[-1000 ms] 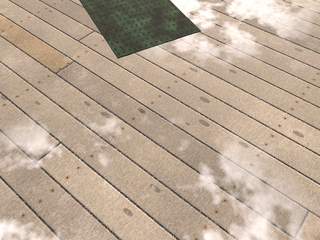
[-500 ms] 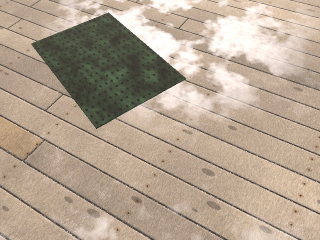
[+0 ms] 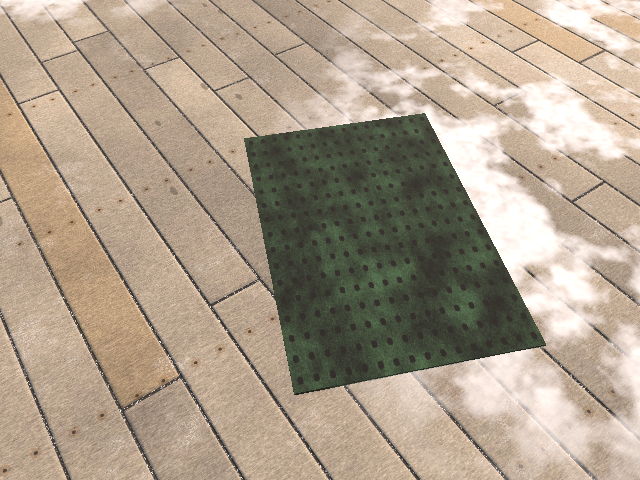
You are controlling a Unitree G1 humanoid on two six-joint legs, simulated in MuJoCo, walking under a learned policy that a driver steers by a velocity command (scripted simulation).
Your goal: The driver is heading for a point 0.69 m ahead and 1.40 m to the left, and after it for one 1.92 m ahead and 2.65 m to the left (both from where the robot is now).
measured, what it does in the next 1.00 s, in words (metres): walks ahead, turning left: left foot, then right foot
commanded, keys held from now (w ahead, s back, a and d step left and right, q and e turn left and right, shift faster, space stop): w+q+shift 0.22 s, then q+shift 0.76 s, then w+q+shift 0.02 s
